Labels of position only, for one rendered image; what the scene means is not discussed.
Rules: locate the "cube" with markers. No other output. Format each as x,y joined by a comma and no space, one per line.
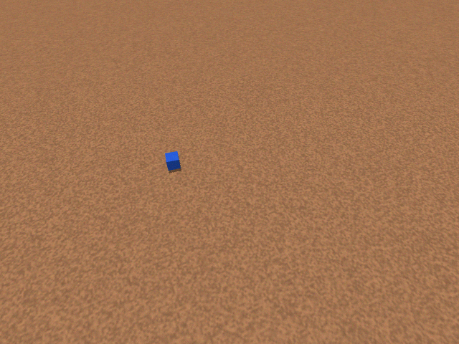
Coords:
172,160

